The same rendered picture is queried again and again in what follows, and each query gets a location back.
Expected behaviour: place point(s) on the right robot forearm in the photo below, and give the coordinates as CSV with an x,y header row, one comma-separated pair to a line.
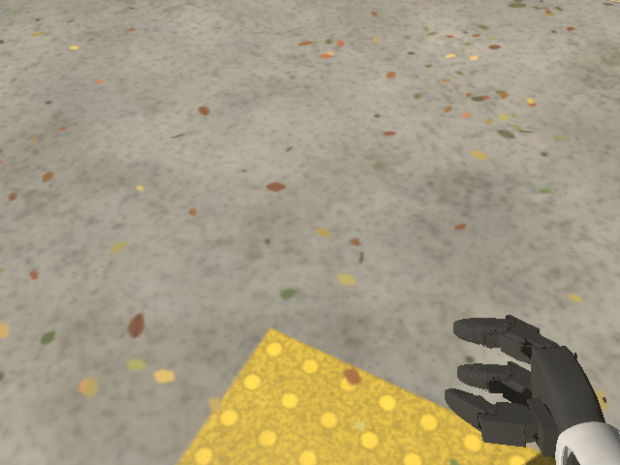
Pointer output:
x,y
588,443

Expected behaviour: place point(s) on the right robot hand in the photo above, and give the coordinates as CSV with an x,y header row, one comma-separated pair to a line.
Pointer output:
x,y
553,397

